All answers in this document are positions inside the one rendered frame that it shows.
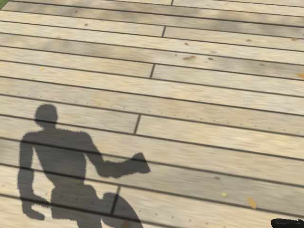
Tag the robot right hand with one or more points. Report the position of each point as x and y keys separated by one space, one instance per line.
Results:
x=287 y=223

